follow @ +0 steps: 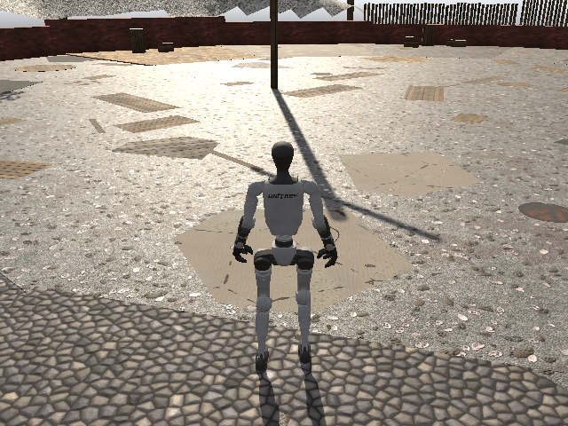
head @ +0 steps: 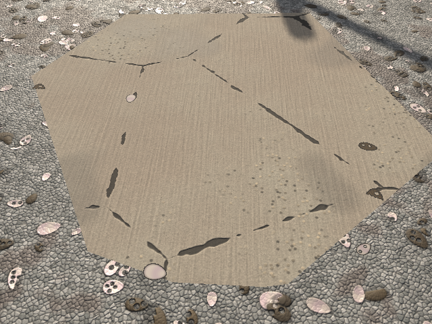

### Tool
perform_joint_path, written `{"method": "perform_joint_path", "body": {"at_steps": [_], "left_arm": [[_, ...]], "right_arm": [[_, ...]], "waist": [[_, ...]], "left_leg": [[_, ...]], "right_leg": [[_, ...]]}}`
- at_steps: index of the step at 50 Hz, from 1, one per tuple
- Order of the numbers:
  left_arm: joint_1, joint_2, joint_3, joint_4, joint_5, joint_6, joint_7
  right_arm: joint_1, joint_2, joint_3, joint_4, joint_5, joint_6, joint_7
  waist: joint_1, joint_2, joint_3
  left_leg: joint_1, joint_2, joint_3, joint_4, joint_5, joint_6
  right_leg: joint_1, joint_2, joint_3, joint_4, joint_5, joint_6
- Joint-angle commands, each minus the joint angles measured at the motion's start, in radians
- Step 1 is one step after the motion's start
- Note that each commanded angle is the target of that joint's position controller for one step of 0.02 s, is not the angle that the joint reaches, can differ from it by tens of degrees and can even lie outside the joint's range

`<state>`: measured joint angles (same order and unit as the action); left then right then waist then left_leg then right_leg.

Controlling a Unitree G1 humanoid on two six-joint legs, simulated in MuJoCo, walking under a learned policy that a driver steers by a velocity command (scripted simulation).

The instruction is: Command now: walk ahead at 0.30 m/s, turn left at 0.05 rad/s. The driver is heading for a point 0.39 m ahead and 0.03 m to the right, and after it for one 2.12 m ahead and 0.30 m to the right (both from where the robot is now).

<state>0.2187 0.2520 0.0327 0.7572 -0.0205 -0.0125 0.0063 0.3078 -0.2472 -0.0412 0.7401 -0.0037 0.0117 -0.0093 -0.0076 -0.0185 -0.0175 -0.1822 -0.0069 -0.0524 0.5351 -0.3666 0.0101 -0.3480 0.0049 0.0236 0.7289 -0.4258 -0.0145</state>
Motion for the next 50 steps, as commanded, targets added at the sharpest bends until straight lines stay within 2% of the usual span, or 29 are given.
{"method": "perform_joint_path", "body": {"at_steps": [1,3,6,8,10,11,12,13,14,16,18,21,24,26,27,29,32,34,36,39,40,42,43,44,45,46,47,48,50], "left_arm": [[-0.172,0.126,0.041,-0.135,-0.014,-0.068,-0.009],[-0.179,0.106,0.034,-0.127,-0.004,-0.087,-0.030],[-0.173,0.072,0.025,-0.118,0.003,-0.089,-0.064],[-0.087,0.090,0.036,-0.088,0.002,-0.078,-0.064],[0.080,0.120,0.056,-0.035,0.000,-0.071,-0.051],[0.191,0.174,0.073,-0.015,0.002,-0.074,-0.039],[0.263,0.308,0.095,-0.018,0.010,-0.072,-0.034],[0.259,0.261,0.082,-0.014,0.009,-0.077,-0.044],[0.192,0.206,0.063,-0.022,0.010,-0.083,-0.044],[0.103,0.151,0.043,-0.044,0.017,-0.085,-0.046],[0.069,0.132,0.037,-0.048,0.019,-0.088,-0.040],[0.099,0.147,0.040,-0.031,0.007,-0.090,-0.028],[0.108,0.172,0.046,-0.004,0.018,-0.072,-0.020],[0.124,0.169,0.045,0.013,0.029,-0.072,-0.011],[0.125,0.153,0.040,0.018,0.022,-0.067,-0.009],[0.232,0.144,0.038,0.062,0.005,-0.059,0.020],[0.308,0.152,0.045,0.070,0.020,-0.044,0.046],[0.267,0.153,0.046,0.044,0.013,-0.034,0.066],[0.250,0.153,0.048,0.040,0.008,-0.025,0.058],[0.258,0.132,0.050,0.042,-0.006,-0.028,0.050],[0.273,0.123,0.051,0.054,-0.007,-0.028,0.045],[0.257,0.102,0.044,0.080,0.001,-0.026,0.025],[0.429,-0.009,0.028,0.122,-0.009,-0.020,0.012],[0.540,-0.004,0.008,0.134,-0.052,-0.025,0.007],[0.488,0.042,0.010,0.105,-0.051,-0.030,0.009],[0.418,0.057,0.014,0.093,-0.041,-0.021,0.021],[0.351,0.042,0.007,0.050,-0.054,-0.001,0.041],[0.252,0.055,0.008,0.043,-0.042,0.037,0.067],[0.199,0.111,0.032,0.016,-0.003,0.077,0.094]], "right_arm": [[0.097,-0.186,-0.049,-0.023,0.005,-0.049,-0.011],[0.082,-0.178,-0.047,-0.024,0.021,-0.053,-0.013],[0.060,-0.197,-0.053,-0.029,0.020,-0.038,-0.005],[0.048,-0.203,-0.055,-0.031,0.024,-0.034,-0.004],[0.033,-0.171,-0.045,-0.032,0.019,-0.042,-0.002],[0.029,-0.126,-0.031,-0.036,0.009,-0.048,-0.001],[0.120,-0.048,-0.009,-0.075,0.006,-0.063,-0.006],[0.116,-0.123,-0.032,-0.071,0.034,-0.076,-0.010],[0.040,-0.187,-0.053,-0.074,0.054,-0.081,-0.009],[0.004,-0.161,-0.051,-0.058,0.036,-0.074,-0.005],[0.015,-0.136,-0.052,-0.047,0.028,-0.067,0.003],[-0.046,-0.123,-0.049,-0.064,0.014,-0.060,0.008],[-0.114,-0.065,-0.029,-0.083,-0.004,-0.064,0.017],[-0.071,-0.083,-0.036,-0.050,-0.007,-0.074,0.029],[-0.080,-0.084,-0.037,-0.044,-0.004,-0.073,0.031],[-0.227,-0.116,-0.049,-0.097,0.007,-0.092,0.049],[-0.384,-0.087,-0.035,-0.134,-0.003,-0.117,0.083],[-0.417,-0.070,-0.024,-0.130,-0.005,-0.124,0.112],[-0.378,-0.038,-0.016,-0.099,0.007,-0.114,0.128],[-0.303,-0.068,-0.023,-0.044,0.020,-0.102,0.107],[-0.248,-0.084,-0.031,-0.005,0.015,-0.105,0.097],[0.120,-0.139,-0.063,0.143,-0.008,-0.109,0.076],[0.222,-0.205,-0.059,0.188,-0.041,-0.108,0.076],[0.227,-0.225,-0.057,0.204,-0.026,-0.094,0.088],[0.155,-0.173,-0.043,0.189,0.000,-0.068,0.092],[0.044,-0.127,-0.023,0.166,0.003,-0.046,0.085],[-0.083,-0.130,-0.012,0.146,0.011,-0.041,0.069],[-0.152,-0.102,-0.001,0.120,-0.015,-0.047,0.059],[-0.184,-0.119,0.003,0.112,-0.049,-0.068,0.038]], "waist": [[-0.063,0.231,0.173],[-0.060,0.180,0.146],[-0.049,0.186,0.070],[0.000,0.180,0.047],[0.091,0.149,0.019],[0.142,0.036,-0.029],[0.110,-0.302,-0.153],[0.113,-0.293,-0.130],[0.092,-0.171,0.004],[0.047,-0.066,0.071],[0.015,-0.088,0.068],[0.021,-0.036,0.080],[0.027,-0.030,0.061],[0.011,-0.013,-0.012],[0.016,-0.016,-0.007],[0.063,-0.046,0.054],[0.123,-0.049,0.092],[0.128,-0.007,0.116],[0.123,-0.012,0.099],[0.107,0.009,0.114],[0.085,0.024,0.086],[-0.089,0.059,-0.074],[-0.049,0.259,-0.235],[-0.036,0.298,-0.395],[-0.032,0.240,-0.431],[0.001,0.154,-0.377],[0.063,0.096,-0.322],[0.041,0.040,-0.212],[0.035,0.060,-0.099]], "left_leg": [[0.149,0.332,-0.508,-0.353,-0.231,0.254],[0.184,0.281,-0.371,-0.339,-0.062,0.206],[0.051,0.195,-0.209,-0.320,0.115,0.170],[-0.058,0.182,-0.172,-0.302,0.127,0.153],[-0.166,0.153,-0.128,-0.171,0.183,0.115],[-0.245,0.090,-0.055,0.071,0.167,0.065],[-0.434,-0.018,0.019,0.474,-0.125,-0.002],[-0.572,-0.033,-0.066,0.644,-0.197,-0.001],[-0.640,0.031,-0.077,0.708,-0.112,0.026],[-0.606,0.102,-0.058,0.668,0.045,0.047],[-0.526,0.143,-0.055,0.575,0.127,0.044],[-0.550,0.141,-0.035,0.425,0.219,0.021],[-0.484,0.116,0.003,0.274,0.333,-0.014],[-0.424,0.115,0.006,0.359,0.486,-0.019],[-0.404,0.109,0.014,0.364,0.507,-0.013],[-0.679,0.127,-0.034,0.301,0.531,0.018],[-0.820,0.127,-0.037,0.218,0.526,0.032],[-0.645,0.099,-0.005,0.010,0.759,0.016],[-0.363,0.066,-0.007,-0.026,0.868,0.013],[-0.311,0.096,-0.058,-0.184,0.863,0.003],[-0.246,0.103,-0.057,-0.236,0.905,0.007],[0.237,0.086,0.048,-0.260,1.072,0.005],[0.666,0.245,-0.064,0.079,1.529,0.072],[0.784,0.378,-0.255,0.229,1.634,0.212],[0.684,0.398,-0.322,0.139,1.419,0.261],[0.509,0.394,-0.326,0.076,1.169,0.268],[0.310,0.448,-0.439,-0.058,0.703,0.306],[0.071,0.477,-0.472,-0.158,0.516,0.320],[-0.215,0.412,-0.369,-0.237,0.313,0.264]], "right_leg": [[-0.453,-0.045,0.029,0.212,-0.089,-0.028],[-0.417,-0.072,0.018,0.083,0.006,-0.041],[-0.115,-0.005,-0.070,-0.070,0.162,-0.019],[0.096,0.027,-0.093,-0.142,0.300,-0.006],[0.307,0.033,-0.079,-0.168,0.282,-0.023],[0.440,-0.075,0.059,-0.234,0.236,-0.066],[0.609,-0.339,0.509,-0.361,0.106,-0.227],[0.558,-0.378,0.749,-0.505,-0.135,-0.306],[0.458,-0.368,0.646,-0.511,-0.163,-0.282],[0.322,-0.286,0.455,-0.526,0.021,-0.245],[0.255,-0.231,0.332,-0.564,0.150,-0.220],[0.259,-0.217,0.249,-0.608,0.309,-0.231],[0.243,-0.190,0.113,-0.563,0.672,-0.219],[0.249,-0.200,0.055,-0.466,0.863,-0.220],[0.219,-0.195,0.042,-0.447,0.872,-0.216],[0.424,-0.221,0.113,-0.390,0.693,-0.194],[0.532,-0.256,0.178,-0.302,0.613,-0.190],[0.372,-0.190,0.106,-0.255,0.409,-0.147],[0.165,-0.159,0.083,-0.210,0.285,-0.128],[0.247,-0.143,0.104,-0.026,0.221,-0.098],[0.266,-0.132,0.106,0.086,0.207,-0.087],[0.079,-0.037,0.017,0.506,0.165,-0.015],[-0.277,0.061,0.031,0.970,-0.579,0.073],[-0.430,0.064,0.186,1.208,-0.626,0.112],[-0.450,0.011,0.195,1.190,-0.535,0.126],[-0.427,-0.037,0.164,1.167,-0.467,0.136],[-0.430,-0.080,0.132,1.070,-0.279,0.124],[-0.375,-0.097,0.109,1.071,-0.198,0.110],[-0.273,-0.083,0.155,0.958,-0.003,0.065]]}}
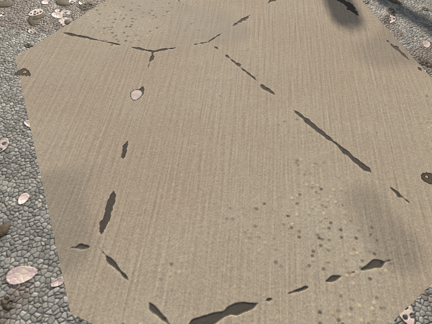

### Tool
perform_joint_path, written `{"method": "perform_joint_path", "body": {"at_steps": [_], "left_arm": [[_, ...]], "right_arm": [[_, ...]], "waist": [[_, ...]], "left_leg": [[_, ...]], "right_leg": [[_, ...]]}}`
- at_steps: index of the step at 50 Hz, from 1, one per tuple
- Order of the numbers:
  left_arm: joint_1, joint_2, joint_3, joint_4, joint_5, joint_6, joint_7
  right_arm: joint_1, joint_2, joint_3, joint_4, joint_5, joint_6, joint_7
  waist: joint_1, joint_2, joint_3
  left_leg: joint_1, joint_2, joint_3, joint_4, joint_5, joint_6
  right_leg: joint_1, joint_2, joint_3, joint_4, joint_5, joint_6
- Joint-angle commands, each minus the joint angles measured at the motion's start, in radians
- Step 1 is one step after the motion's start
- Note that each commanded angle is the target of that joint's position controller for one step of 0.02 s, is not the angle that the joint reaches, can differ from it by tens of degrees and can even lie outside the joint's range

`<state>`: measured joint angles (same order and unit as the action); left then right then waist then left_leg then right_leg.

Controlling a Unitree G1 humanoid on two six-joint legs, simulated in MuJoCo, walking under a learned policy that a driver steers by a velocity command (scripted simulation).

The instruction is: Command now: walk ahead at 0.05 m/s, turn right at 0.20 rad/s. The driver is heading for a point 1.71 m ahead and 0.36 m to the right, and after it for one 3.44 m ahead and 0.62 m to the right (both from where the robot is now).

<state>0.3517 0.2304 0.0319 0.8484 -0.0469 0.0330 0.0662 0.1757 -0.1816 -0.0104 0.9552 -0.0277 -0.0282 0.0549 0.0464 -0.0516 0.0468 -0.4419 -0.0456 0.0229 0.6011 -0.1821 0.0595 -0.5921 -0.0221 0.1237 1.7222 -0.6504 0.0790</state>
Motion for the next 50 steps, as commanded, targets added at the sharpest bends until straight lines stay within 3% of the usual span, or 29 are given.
{"method": "perform_joint_path", "body": {"at_steps": [1,2,3,5,7,9,14,17,19,20,21,22,23,24,25,26,28,29,33,38,41,42,43,44,45,46,47,50], "left_arm": [[0.035,0.140,0.042,-0.096,0.039,0.029,0.043],[0.039,0.134,0.049,-0.097,0.046,0.022,0.043],[0.005,0.115,0.048,-0.124,0.050,0.014,0.044],[-0.046,0.073,0.039,-0.161,0.053,0.010,0.037],[-0.121,0.034,0.023,-0.201,0.055,0.017,0.021],[-0.177,0.035,0.022,-0.235,0.052,0.027,0.002],[-0.236,0.072,0.043,-0.276,0.041,0.022,-0.036],[-0.248,0.072,0.046,-0.285,0.037,0.019,-0.054],[-0.193,0.072,0.054,-0.270,0.031,0.018,-0.063],[-0.156,0.105,0.070,-0.263,0.029,0.016,-0.059],[-0.090,0.191,0.100,-0.261,0.025,0.010,-0.050],[-0.066,0.318,0.118,-0.292,0.043,-0.001,-0.048],[0.013,0.281,0.113,-0.283,0.084,-0.022,-0.057],[-0.021,0.271,0.104,-0.275,0.095,-0.036,-0.057],[-0.091,0.247,0.099,-0.283,0.069,-0.035,-0.048],[-0.158,0.222,0.088,-0.297,0.041,-0.024,-0.037],[-0.202,0.219,0.081,-0.312,0.045,-0.011,-0.026],[-0.199,0.211,0.074,-0.307,0.049,-0.012,-0.023],[-0.156,0.173,0.060,-0.278,0.044,-0.012,-0.011],[-0.134,0.168,0.057,-0.260,0.064,-0.019,-0.025],[-0.126,0.131,0.041,-0.250,0.067,-0.023,-0.041],[-0.123,0.089,0.025,-0.234,0.067,-0.026,-0.045],[-0.069,0.055,0.015,-0.208,0.076,-0.035,-0.049],[-0.016,0.044,0.012,-0.195,0.096,-0.049,-0.055],[0.053,0.062,0.020,-0.186,0.092,-0.060,-0.061],[-0.038,0.106,0.029,-0.191,0.086,-0.062,-0.060],[-0.099,0.128,0.041,-0.212,0.078,-0.058,-0.054],[-0.107,0.119,0.057,-0.252,0.076,-0.038,-0.035]], "right_arm": [[-0.072,-0.202,-0.032,-0.104,-0.029,-0.030,-0.041],[-0.041,-0.205,-0.034,-0.093,-0.027,-0.030,-0.060],[-0.013,-0.201,-0.034,-0.088,-0.023,-0.027,-0.084],[0.070,-0.169,-0.035,-0.069,-0.009,-0.006,-0.119],[0.086,-0.176,-0.045,-0.080,-0.002,0.018,-0.137],[0.083,-0.205,-0.061,-0.099,0.000,0.033,-0.142],[0.041,-0.250,-0.089,-0.148,0.011,0.043,-0.131],[0.030,-0.259,-0.100,-0.167,0.023,0.056,-0.123],[0.026,-0.251,-0.100,-0.174,0.033,0.063,-0.117],[0.068,-0.226,-0.096,-0.158,0.032,0.062,-0.109],[0.088,-0.171,-0.083,-0.164,0.009,0.060,-0.097],[0.007,-0.127,-0.061,-0.257,-0.025,0.042,-0.089],[-0.127,-0.200,-0.082,-0.284,-0.002,0.017,-0.091],[-0.148,-0.217,-0.090,-0.291,0.020,0.015,-0.096],[-0.120,-0.218,-0.095,-0.269,0.010,0.023,-0.109],[-0.097,-0.232,-0.100,-0.253,-0.003,0.035,-0.120],[-0.071,-0.214,-0.097,-0.255,-0.009,0.044,-0.116],[-0.056,-0.193,-0.091,-0.251,-0.001,0.047,-0.110],[-0.116,-0.132,-0.067,-0.277,0.003,0.049,-0.101],[-0.169,-0.140,-0.070,-0.300,0.021,0.043,-0.081],[-0.142,-0.138,-0.072,-0.292,0.023,0.026,-0.063],[-0.097,-0.117,-0.065,-0.274,0.017,0.019,-0.053],[-0.065,-0.122,-0.064,-0.258,0.006,0.016,-0.048],[-0.035,-0.179,-0.075,-0.260,0.002,0.017,-0.049],[-0.076,-0.199,-0.082,-0.246,0.008,0.022,-0.047],[-0.098,-0.164,-0.082,-0.259,0.025,0.030,-0.042],[-0.102,-0.161,-0.079,-0.264,0.028,0.032,-0.042],[-0.124,-0.204,-0.088,-0.289,0.041,0.031,-0.049]], "waist": [[-0.007,0.163,-0.114],[-0.006,0.169,-0.079],[-0.013,0.192,-0.067],[-0.035,0.176,-0.098],[-0.058,0.186,-0.114],[-0.072,0.186,-0.097],[-0.073,0.177,-0.033],[-0.082,0.160,-0.048],[-0.057,0.136,-0.078],[-0.048,0.092,-0.089],[-0.039,-0.089,-0.107],[-0.037,-0.331,-0.117],[0.072,-0.165,-0.206],[0.033,-0.122,-0.167],[-0.007,-0.064,-0.155],[-0.037,-0.045,-0.147],[-0.071,-0.035,-0.166],[-0.080,-0.016,-0.187],[-0.049,-0.044,-0.170],[-0.025,-0.099,-0.096],[-0.032,-0.109,-0.080],[-0.061,-0.083,-0.093],[-0.057,-0.048,-0.118],[-0.027,0.033,-0.163],[0.039,0.137,-0.175],[-0.026,0.143,-0.144],[-0.042,0.134,-0.125],[-0.020,0.155,-0.118]], "left_leg": [[-0.003,0.406,-0.366,-0.316,0.179,0.198],[-0.015,0.349,-0.264,-0.328,0.193,0.181],[0.033,0.340,-0.227,-0.307,0.257,0.186],[0.179,0.330,-0.173,-0.282,0.315,0.178],[0.249,0.325,-0.154,-0.298,0.202,0.165],[0.244,0.343,-0.162,-0.336,0.045,0.170],[0.162,0.361,-0.103,-0.366,-0.114,0.154],[0.173,0.374,-0.069,-0.296,-0.121,0.126],[0.147,0.361,-0.028,-0.190,-0.113,0.075],[0.097,0.330,0.015,-0.097,-0.114,0.024],[-0.066,0.239,0.126,0.204,-0.241,-0.070],[-0.425,0.073,0.118,0.534,-0.534,-0.152],[-0.491,0.045,-0.076,0.669,-0.533,-0.150],[-0.524,0.051,-0.109,0.721,-0.451,-0.135],[-0.523,0.069,-0.117,0.709,-0.345,-0.131],[-0.478,0.086,-0.122,0.671,-0.248,-0.136],[-0.354,0.058,-0.097,0.660,-0.123,-0.142],[-0.302,0.054,-0.097,0.651,-0.076,-0.142],[-0.247,0.060,-0.093,0.408,0.037,-0.153],[-0.055,0.063,-0.088,0.158,-0.011,-0.137],[0.084,0.045,-0.064,0.013,-0.080,-0.107],[0.175,0.062,-0.066,-0.130,0.022,-0.093],[0.285,0.097,-0.097,-0.188,0.153,-0.084],[0.397,0.188,-0.177,-0.149,0.410,-0.055],[0.387,0.168,-0.169,-0.069,0.382,-0.008],[0.308,0.130,-0.164,-0.082,0.285,0.000],[0.257,0.126,-0.175,-0.096,0.249,0.000],[0.176,0.120,-0.233,-0.089,0.230,0.020]], "right_leg": [[-0.023,-0.032,0.036,-0.058,0.254,-0.029],[-0.026,-0.013,0.030,-0.149,0.334,-0.024],[-0.072,0.000,0.032,-0.215,0.380,0.000],[-0.134,-0.005,0.026,-0.405,0.406,0.015],[-0.133,-0.021,-0.013,-0.571,0.439,0.021],[-0.113,-0.030,-0.044,-0.650,0.454,0.017],[0.025,-0.029,-0.120,-0.827,0.435,-0.019],[0.129,-0.018,-0.166,-0.953,0.341,-0.063],[0.270,0.019,-0.211,-1.103,0.373,-0.101],[0.373,0.036,-0.195,-1.180,0.415,-0.127],[0.541,-0.101,0.032,-1.290,0.628,-0.186],[0.671,-0.363,0.454,-1.302,0.962,-0.390],[0.671,-0.390,0.513,-1.355,0.936,-0.497],[0.656,-0.347,0.433,-1.344,0.930,-0.457],[0.619,-0.293,0.343,-1.326,0.902,-0.386],[0.559,-0.255,0.273,-1.321,0.897,-0.333],[0.448,-0.190,0.208,-1.318,0.923,-0.300],[0.421,-0.178,0.185,-1.320,0.908,-0.293],[0.418,-0.139,0.140,-1.320,0.769,-0.264],[0.297,-0.141,0.188,-1.371,0.461,-0.279],[0.273,-0.134,0.214,-1.335,0.493,-0.290],[0.276,-0.120,0.190,-1.313,0.524,-0.261],[0.271,-0.096,0.168,-1.298,0.539,-0.214],[0.247,-0.046,0.119,-1.244,0.462,-0.159],[0.252,0.004,0.060,-1.279,0.440,-0.120],[0.288,0.022,0.020,-1.248,0.422,-0.092],[0.305,0.029,-0.002,-1.217,0.425,-0.084],[0.344,0.034,-0.045,-1.149,0.469,-0.096]]}}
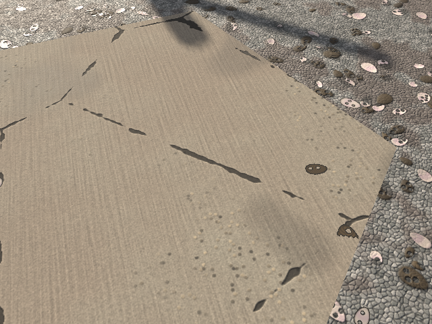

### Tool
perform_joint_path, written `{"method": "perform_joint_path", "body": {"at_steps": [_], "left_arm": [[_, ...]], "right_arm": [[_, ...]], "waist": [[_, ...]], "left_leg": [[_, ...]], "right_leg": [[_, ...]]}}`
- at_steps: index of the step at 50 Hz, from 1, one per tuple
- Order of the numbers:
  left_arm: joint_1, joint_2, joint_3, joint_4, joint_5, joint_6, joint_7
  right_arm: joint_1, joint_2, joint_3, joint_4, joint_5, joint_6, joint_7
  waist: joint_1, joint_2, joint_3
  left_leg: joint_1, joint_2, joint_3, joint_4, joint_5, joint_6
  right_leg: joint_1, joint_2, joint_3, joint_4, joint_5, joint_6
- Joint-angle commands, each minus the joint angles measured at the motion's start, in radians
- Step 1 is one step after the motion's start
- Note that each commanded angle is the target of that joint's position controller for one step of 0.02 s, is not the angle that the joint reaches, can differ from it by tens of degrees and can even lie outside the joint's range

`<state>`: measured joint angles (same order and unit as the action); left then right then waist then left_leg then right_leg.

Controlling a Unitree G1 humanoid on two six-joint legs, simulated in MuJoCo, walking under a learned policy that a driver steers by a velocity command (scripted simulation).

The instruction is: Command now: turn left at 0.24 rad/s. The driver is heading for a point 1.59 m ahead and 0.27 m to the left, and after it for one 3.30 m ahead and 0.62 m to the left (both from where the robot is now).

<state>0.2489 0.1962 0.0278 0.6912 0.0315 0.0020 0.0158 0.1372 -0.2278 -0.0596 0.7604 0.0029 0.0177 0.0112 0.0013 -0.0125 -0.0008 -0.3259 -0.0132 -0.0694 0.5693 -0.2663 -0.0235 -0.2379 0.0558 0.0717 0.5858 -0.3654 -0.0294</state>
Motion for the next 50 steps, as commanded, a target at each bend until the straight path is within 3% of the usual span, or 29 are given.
{"method": "perform_joint_path", "body": {"at_steps": [1,5,8,9,10,11,12,13,14,16,19,21,22,23,24,25,26,27,28,30,33,36,38,40,42,43,45,47,50], "left_arm": [[0.011,0.142,0.064,-0.097,-0.006,-0.005,0.020],[0.032,0.123,0.078,-0.116,-0.014,-0.003,0.023],[0.055,0.142,0.092,-0.120,-0.016,-0.004,0.021],[0.069,0.169,0.101,-0.120,-0.013,-0.004,0.024],[0.077,0.214,0.110,-0.112,-0.007,0.001,0.025],[0.052,0.202,0.106,-0.125,-0.008,0.000,0.031],[0.053,0.201,0.101,-0.135,-0.015,0.000,0.037],[0.033,0.210,0.101,-0.136,-0.018,0.002,0.040],[-0.007,0.228,0.106,-0.133,-0.025,0.007,0.041],[-0.051,0.254,0.111,-0.134,-0.029,0.021,0.044],[-0.047,0.265,0.113,-0.126,-0.041,0.023,0.037],[-0.037,0.239,0.103,-0.115,-0.055,0.012,0.027],[-0.001,0.203,0.094,-0.113,-0.042,0.001,0.022],[-0.043,0.092,0.057,-0.182,0.015,-0.007,0.018],[-0.097,0.166,0.066,-0.193,-0.022,-0.020,0.016],[-0.133,0.207,0.076,-0.187,-0.047,-0.016,0.021],[-0.133,0.214,0.080,-0.173,-0.031,-0.008,0.032],[-0.114,0.216,0.085,-0.145,-0.016,0.003,0.047],[-0.087,0.222,0.091,-0.135,-0.014,0.013,0.049],[-0.053,0.181,0.080,-0.112,-0.018,0.019,0.035],[-0.086,0.125,0.057,-0.109,-0.017,0.017,0.026],[-0.102,0.108,0.042,-0.090,-0.028,0.012,0.012],[-0.110,0.133,0.048,-0.088,-0.036,0.009,0.003],[-0.103,0.141,0.050,-0.091,-0.030,0.003,-0.002],[-0.118,0.194,0.058,-0.126,-0.017,-0.002,-0.003],[-0.123,0.250,0.075,-0.125,-0.023,-0.004,-0.004],[-0.105,0.201,0.074,-0.128,-0.036,-0.007,-0.013],[-0.101,0.176,0.067,-0.139,-0.043,-0.008,-0.015],[-0.074,0.183,0.073,-0.152,-0.043,0.000,-0.020]], "right_arm": [[-0.085,-0.157,-0.040,-0.102,0.012,-0.013,-0.008],[-0.079,-0.164,-0.044,-0.136,0.017,0.000,-0.013],[-0.098,-0.160,-0.042,-0.168,0.022,0.009,-0.014],[-0.107,-0.149,-0.038,-0.179,0.023,0.012,-0.011],[-0.112,-0.127,-0.031,-0.204,0.018,0.008,-0.009],[-0.105,-0.135,-0.037,-0.206,0.009,0.004,-0.004],[-0.121,-0.150,-0.044,-0.216,0.006,0.002,0.001],[-0.121,-0.139,-0.043,-0.220,0.014,0.006,0.002],[-0.115,-0.116,-0.034,-0.221,0.019,0.012,0.005],[-0.113,-0.088,-0.019,-0.225,0.024,0.021,0.014],[-0.082,-0.113,-0.033,-0.228,0.036,0.030,0.029],[0.027,-0.138,-0.059,-0.193,0.028,0.030,0.022],[0.095,-0.195,-0.082,-0.189,0.025,0.023,0.010],[0.109,-0.339,-0.101,-0.229,0.003,0.006,-0.003],[0.151,-0.318,-0.086,-0.235,-0.041,-0.014,0.015],[0.089,-0.273,-0.069,-0.228,-0.043,-0.028,0.019],[0.036,-0.222,-0.055,-0.216,-0.015,-0.028,0.012],[-0.008,-0.192,-0.044,-0.218,0.007,-0.018,-0.001],[-0.042,-0.184,-0.039,-0.217,0.012,-0.010,-0.009],[-0.055,-0.174,-0.034,-0.213,-0.004,-0.006,-0.019],[-0.026,-0.153,-0.026,-0.187,-0.005,-0.007,-0.029],[-0.008,-0.107,-0.008,-0.158,-0.021,-0.007,-0.030],[0.011,-0.111,-0.006,-0.144,-0.035,-0.014,-0.014],[-0.008,-0.097,0.003,-0.143,-0.032,-0.020,-0.007],[0.037,-0.109,-0.004,-0.134,-0.035,-0.027,-0.011],[0.084,-0.141,-0.018,-0.142,-0.033,-0.029,-0.014],[0.039,-0.167,-0.035,-0.157,-0.025,-0.016,-0.030],[0.045,-0.156,-0.043,-0.170,-0.021,0.005,-0.038],[0.052,-0.154,-0.052,-0.180,-0.014,0.016,-0.040]], "waist": [[0.029,0.116,-0.078],[0.031,0.111,-0.112],[0.037,0.027,-0.125],[0.039,-0.050,-0.114],[0.033,-0.177,-0.088],[0.031,-0.230,-0.073],[0.040,-0.158,-0.057],[0.028,-0.093,-0.037],[0.012,-0.071,-0.012],[0.012,-0.106,-0.021],[0.012,-0.156,-0.046],[-0.040,-0.110,-0.096],[-0.062,0.009,-0.132],[-0.018,0.324,-0.158],[-0.094,0.229,-0.316],[-0.065,0.127,-0.215],[-0.036,0.088,-0.141],[-0.011,0.050,-0.117],[0.021,0.062,-0.105],[0.039,0.072,-0.126],[0.018,0.089,-0.129],[-0.004,0.129,-0.118],[-0.018,0.145,-0.074],[0.009,0.125,-0.030],[-0.007,0.064,-0.032],[-0.055,-0.028,-0.034],[-0.016,-0.038,-0.044],[-0.021,-0.001,-0.056],[-0.014,0.057,-0.068]], "left_leg": [[0.049,0.090,-0.165,-0.050,0.322,0.116],[0.019,0.087,-0.241,-0.011,0.351,0.154],[-0.078,0.033,-0.205,0.084,0.311,0.124],[-0.155,-0.014,-0.144,0.168,0.239,0.088],[-0.274,-0.054,-0.064,0.259,0.070,0.049],[-0.355,-0.052,-0.010,0.400,-0.306,0.020],[-0.430,-0.014,-0.006,0.552,-0.389,0.001],[-0.465,0.011,-0.008,0.593,-0.370,-0.012],[-0.453,0.035,0.005,0.542,-0.299,-0.021],[-0.312,0.029,0.080,0.438,-0.184,-0.024],[-0.113,-0.012,0.151,0.244,-0.122,0.001],[0.092,-0.077,0.188,0.028,0.025,0.042],[0.288,-0.028,0.036,-0.059,0.256,0.097],[0.446,0.295,-0.502,-0.093,0.720,0.270],[0.438,0.416,-0.685,-0.186,0.634,0.448],[0.368,0.387,-0.574,-0.181,0.556,0.430],[0.290,0.325,-0.458,-0.163,0.498,0.363],[0.219,0.276,-0.376,-0.153,0.463,0.308],[0.130,0.234,-0.317,-0.161,0.457,0.279],[0.072,0.187,-0.241,-0.174,0.465,0.256],[0.087,0.155,-0.185,-0.182,0.386,0.236],[0.056,0.153,-0.151,-0.217,0.208,0.225],[0.019,0.164,-0.167,-0.244,0.066,0.230],[0.005,0.150,-0.165,-0.224,-0.004,0.198],[0.033,0.108,-0.141,-0.153,0.026,0.131],[0.038,0.065,-0.103,-0.139,0.044,0.105],[0.115,0.060,-0.039,-0.087,0.077,0.100],[0.134,0.101,-0.053,-0.084,0.118,0.135],[0.143,0.196,-0.102,-0.091,0.189,0.199]], "right_leg": [[-0.005,-0.042,-0.004,0.008,0.185,0.010],[-0.008,-0.045,-0.029,0.060,0.185,0.006],[0.051,-0.103,0.013,0.018,0.261,-0.030],[0.087,-0.182,0.091,-0.039,0.339,-0.077],[0.135,-0.305,0.211,-0.101,0.478,-0.158],[0.166,-0.433,0.303,-0.130,0.637,-0.244],[0.185,-0.490,0.333,-0.136,0.709,-0.286],[0.188,-0.480,0.292,-0.126,0.721,-0.273],[0.165,-0.436,0.207,-0.120,0.707,-0.228],[0.080,-0.361,0.053,-0.112,0.699,-0.159],[0.020,-0.327,-0.055,-0.077,0.555,-0.109],[-0.024,-0.291,-0.132,0.100,0.521,-0.058],[-0.181,-0.231,-0.201,0.332,0.372,0.021],[-0.527,-0.083,-0.166,0.720,-0.369,0.108],[-0.558,-0.039,0.054,0.825,-0.372,0.115],[-0.579,-0.067,0.064,0.844,-0.302,0.117],[-0.581,-0.090,0.047,0.802,-0.225,0.115],[-0.536,-0.116,0.045,0.754,-0.140,0.118],[-0.456,-0.124,0.037,0.700,-0.077,0.122],[-0.351,-0.108,0.007,0.634,0.011,0.127],[-0.286,-0.115,0.003,0.416,0.065,0.132],[-0.148,-0.131,-0.006,0.204,0.082,0.128],[-0.075,-0.116,-0.025,0.119,0.061,0.116],[-0.006,-0.104,-0.037,-0.047,0.131,0.091],[0.020,-0.158,0.041,-0.076,0.393,0.062],[-0.002,-0.151,0.056,-0.018,0.437,0.033],[-0.105,-0.115,0.064,-0.008,0.342,0.021],[-0.148,-0.092,0.057,0.051,0.336,0.024],[-0.189,-0.069,0.026,0.139,0.284,0.026]]}}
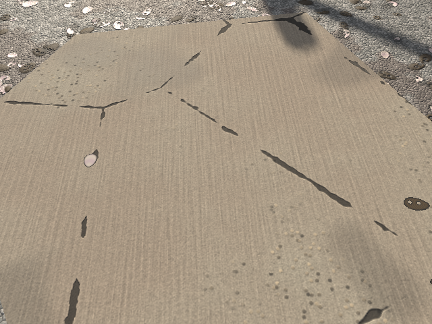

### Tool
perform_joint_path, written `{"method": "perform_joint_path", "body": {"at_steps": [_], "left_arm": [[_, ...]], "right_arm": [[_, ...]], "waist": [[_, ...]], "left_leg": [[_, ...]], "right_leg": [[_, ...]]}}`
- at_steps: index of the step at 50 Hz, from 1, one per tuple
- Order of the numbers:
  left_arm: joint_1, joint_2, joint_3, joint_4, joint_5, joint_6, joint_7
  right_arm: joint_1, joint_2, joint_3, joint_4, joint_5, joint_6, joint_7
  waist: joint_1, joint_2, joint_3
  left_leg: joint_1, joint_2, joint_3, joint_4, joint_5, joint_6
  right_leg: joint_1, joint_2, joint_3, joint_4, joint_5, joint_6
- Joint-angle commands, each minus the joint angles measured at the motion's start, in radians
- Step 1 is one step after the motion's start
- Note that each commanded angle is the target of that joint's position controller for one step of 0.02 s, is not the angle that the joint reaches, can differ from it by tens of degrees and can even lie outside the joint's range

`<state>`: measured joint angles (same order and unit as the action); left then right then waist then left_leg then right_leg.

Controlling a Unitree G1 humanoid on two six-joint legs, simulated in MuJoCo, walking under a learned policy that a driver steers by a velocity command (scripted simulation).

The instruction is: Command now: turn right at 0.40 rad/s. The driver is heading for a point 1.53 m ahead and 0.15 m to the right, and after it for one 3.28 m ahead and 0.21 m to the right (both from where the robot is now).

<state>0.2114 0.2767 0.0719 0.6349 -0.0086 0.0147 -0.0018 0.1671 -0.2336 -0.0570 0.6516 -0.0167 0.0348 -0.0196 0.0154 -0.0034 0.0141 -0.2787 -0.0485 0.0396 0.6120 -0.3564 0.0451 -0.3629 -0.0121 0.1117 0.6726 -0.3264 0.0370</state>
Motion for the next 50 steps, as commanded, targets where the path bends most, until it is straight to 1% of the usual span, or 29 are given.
{"method": "perform_joint_path", "body": {"at_steps": [1,3,5,6,7,8,9,11,13,15,19,21,22,23,24,25,26,29,34,39,41,43,44,45,46,47,48,49,50], "left_arm": [[-0.031,0.104,0.030,-0.099,-0.005,-0.009,-0.004],[-0.023,0.104,0.032,-0.108,-0.003,-0.003,-0.008],[-0.021,0.130,0.041,-0.120,-0.003,-0.004,-0.008],[-0.015,0.166,0.050,-0.128,0.000,-0.006,-0.004],[0.022,0.210,0.058,-0.133,0.010,-0.009,-0.007],[0.093,0.218,0.055,-0.117,0.023,-0.023,-0.011],[0.090,0.229,0.054,-0.114,0.025,-0.038,-0.011],[-0.018,0.212,0.051,-0.121,-0.005,-0.033,-0.003],[-0.057,0.192,0.046,-0.120,-0.016,-0.001,0.010],[-0.047,0.187,0.045,-0.118,-0.014,0.019,0.018],[-0.041,0.193,0.040,-0.112,-0.006,0.019,0.021],[-0.033,0.136,0.018,-0.099,-0.005,0.014,0.023],[-0.033,0.081,0.000,-0.097,0.000,0.006,0.022],[-0.065,0.023,-0.016,-0.138,-0.018,-0.009,0.026],[-0.104,0.107,0.009,-0.163,-0.031,-0.031,0.034],[-0.092,0.158,0.028,-0.142,-0.030,-0.042,0.034],[-0.060,0.159,0.030,-0.113,-0.014,-0.047,0.031],[-0.068,0.110,0.018,-0.088,0.008,-0.066,0.010],[-0.198,0.034,-0.018,-0.113,0.004,-0.082,-0.008],[-0.274,0.049,-0.016,-0.134,-0.014,-0.106,-0.034],[-0.223,0.078,-0.003,-0.129,-0.017,-0.115,-0.039],[0.004,0.145,0.035,-0.067,-0.012,-0.115,-0.022],[0.211,0.223,0.057,-0.043,0.007,-0.110,-0.007],[0.253,0.274,0.064,-0.022,0.019,-0.101,-0.013],[0.235,0.174,0.041,-0.023,0.014,-0.102,-0.015],[0.168,0.133,0.026,-0.019,0.006,-0.102,-0.013],[0.106,0.105,0.017,-0.018,0.007,-0.103,-0.014],[0.060,0.081,0.011,-0.013,0.012,-0.108,-0.016],[0.030,0.063,0.008,-0.008,0.019,-0.117,-0.016]], "right_arm": [[0.017,-0.153,-0.058,-0.073,0.009,-0.002,-0.010],[0.004,-0.157,-0.061,-0.076,0.014,-0.005,-0.014],[0.008,-0.159,-0.065,-0.080,0.010,-0.007,-0.016],[-0.006,-0.142,-0.062,-0.093,0.006,-0.010,-0.014],[-0.086,-0.123,-0.053,-0.120,0.010,-0.015,-0.012],[-0.153,-0.112,-0.048,-0.143,0.015,-0.017,-0.009],[-0.115,-0.125,-0.052,-0.131,0.020,-0.019,-0.006],[-0.057,-0.150,-0.057,-0.098,0.015,-0.019,-0.010],[-0.054,-0.137,-0.052,-0.087,0.010,-0.024,-0.005],[-0.067,-0.110,-0.040,-0.083,0.021,-0.033,0.017],[-0.028,-0.129,-0.044,-0.073,0.037,-0.064,0.040],[0.041,-0.117,-0.047,-0.044,0.026,-0.083,0.039],[0.120,-0.136,-0.052,-0.034,0.012,-0.091,0.033],[0.221,-0.243,-0.073,-0.012,-0.023,-0.097,0.033],[0.197,-0.278,-0.085,-0.012,-0.027,-0.111,0.042],[0.150,-0.231,-0.071,-0.017,-0.002,-0.117,0.034],[0.131,-0.196,-0.060,-0.017,0.016,-0.120,0.024],[0.135,-0.162,-0.043,0.006,0.017,-0.119,0.012],[0.219,-0.177,-0.038,0.067,0.033,-0.108,0.009],[0.286,-0.215,-0.035,0.117,0.052,-0.093,0.012],[0.276,-0.237,-0.039,0.124,0.055,-0.085,0.011],[0.244,-0.223,-0.032,0.118,0.052,-0.090,0.009],[0.219,-0.153,-0.005,0.078,0.023,-0.099,0.012],[0.332,-0.067,0.019,0.062,0.040,-0.115,0.010],[0.284,-0.183,-0.014,0.078,0.068,-0.118,0.009],[0.212,-0.208,-0.025,0.056,0.076,-0.114,0.011],[0.175,-0.189,-0.023,0.055,0.064,-0.109,0.009],[0.157,-0.178,-0.026,0.052,0.046,-0.102,0.009],[0.176,-0.161,-0.028,0.061,0.047,-0.090,0.012]], "waist": [[-0.024,0.058,-0.087],[-0.018,0.064,-0.090],[-0.026,-0.008,-0.093],[-0.030,-0.117,-0.103],[0.013,-0.230,-0.104],[0.060,-0.253,-0.127],[0.044,-0.166,-0.147],[-0.016,-0.064,-0.120],[-0.029,-0.080,-0.143],[-0.008,-0.111,-0.145],[-0.014,-0.190,-0.108],[-0.053,-0.152,-0.096],[-0.084,-0.085,-0.107],[-0.095,0.165,-0.089],[-0.083,0.207,0.035],[-0.056,0.164,0.107],[-0.039,0.141,0.110],[-0.043,0.116,0.068],[-0.107,0.118,0.053],[-0.124,0.141,0.065],[-0.073,0.152,0.048],[0.058,0.106,-0.090],[0.147,-0.013,-0.267],[0.088,-0.292,-0.399],[0.114,-0.196,-0.302],[0.093,-0.166,-0.161],[0.064,-0.106,-0.095],[0.035,-0.097,-0.048],[0.004,-0.111,-0.028]], "left_leg": [[0.093,0.257,-0.216,-0.126,0.303,0.140],[0.065,0.269,-0.190,-0.095,0.304,0.129],[0.004,0.200,-0.089,-0.001,0.198,0.060],[-0.076,0.112,0.008,0.131,0.117,-0.010],[-0.219,-0.007,0.033,0.315,-0.058,-0.075],[-0.392,-0.038,-0.090,0.503,-0.374,-0.087],[-0.443,-0.016,-0.168,0.618,-0.364,-0.091],[-0.439,0.022,-0.179,0.570,-0.217,-0.104],[-0.324,0.019,-0.136,0.412,-0.132,-0.123],[-0.236,-0.001,-0.107,0.254,-0.089,-0.121],[-0.037,-0.015,-0.072,0.001,-0.034,-0.077],[0.149,0.006,-0.050,-0.156,0.091,-0.048],[0.289,0.105,-0.152,-0.185,0.018,-0.018],[0.320,0.312,-0.538,-0.358,-0.337,0.099],[0.219,0.430,-0.787,-0.451,-0.487,0.219],[0.195,0.420,-0.728,-0.450,-0.466,0.224],[0.210,0.370,-0.630,-0.436,-0.376,0.192],[0.215,0.280,-0.413,-0.445,-0.080,0.144],[0.197,0.233,-0.229,-0.449,0.206,0.143],[0.187,0.269,-0.231,-0.406,0.282,0.137],[0.199,0.292,-0.260,-0.356,0.379,0.123],[0.106,0.217,-0.184,-0.098,0.608,0.073],[-0.104,0.149,-0.139,0.230,0.375,0.026],[-0.391,0.014,-0.130,0.529,-0.203,-0.021],[-0.482,0.051,-0.211,0.646,-0.177,-0.024],[-0.524,0.092,-0.186,0.658,-0.085,-0.018],[-0.493,0.128,-0.166,0.629,-0.008,-0.023],[-0.456,0.151,-0.167,0.593,0.047,-0.028],[-0.402,0.169,-0.173,0.572,0.086,-0.032]], "right_leg": [[-0.067,0.001,-0.023,0.068,0.215,-0.044],[-0.048,0.002,-0.033,0.068,0.206,-0.062],[0.011,-0.019,0.033,0.001,0.373,-0.106],[0.065,-0.080,0.176,-0.080,0.451,-0.168],[0.150,-0.182,0.430,-0.206,0.506,-0.290],[0.288,-0.273,0.598,-0.287,0.533,-0.383],[0.333,-0.288,0.587,-0.272,0.536,-0.387],[0.285,-0.225,0.445,-0.230,0.552,-0.311],[0.219,-0.143,0.354,-0.242,0.436,-0.260],[0.170,-0.089,0.331,-0.286,0.102,-0.243],[0.047,-0.081,0.379,-0.338,-0.224,-0.239],[-0.051,-0.035,0.346,-0.285,-0.301,-0.186],[-0.175,0.019,0.282,-0.137,-0.319,-0.128],[-0.352,0.166,0.104,0.152,-0.266,-0.066],[-0.474,0.108,0.131,0.309,-0.256,-0.054],[-0.522,0.072,0.139,0.374,-0.165,-0.055],[-0.525,0.054,0.120,0.395,-0.088,-0.047],[-0.481,-0.007,0.022,0.391,0.110,-0.021],[-0.356,-0.031,-0.089,0.119,0.234,0.009],[-0.191,0.007,-0.121,-0.090,0.210,-0.019],[-0.084,0.023,-0.117,-0.154,0.177,-0.055],[0.282,0.024,-0.111,-0.210,0.214,-0.112],[0.606,-0.189,0.108,-0.184,0.194,-0.184],[0.791,-0.411,0.544,-0.311,-0.067,-0.305],[0.705,-0.389,0.558,-0.370,-0.161,-0.295],[0.589,-0.359,0.393,-0.384,-0.092,-0.265],[0.478,-0.308,0.282,-0.409,0.020,-0.247],[0.385,-0.272,0.205,-0.444,0.105,-0.237],[0.321,-0.243,0.130,-0.475,0.169,-0.225]]}}
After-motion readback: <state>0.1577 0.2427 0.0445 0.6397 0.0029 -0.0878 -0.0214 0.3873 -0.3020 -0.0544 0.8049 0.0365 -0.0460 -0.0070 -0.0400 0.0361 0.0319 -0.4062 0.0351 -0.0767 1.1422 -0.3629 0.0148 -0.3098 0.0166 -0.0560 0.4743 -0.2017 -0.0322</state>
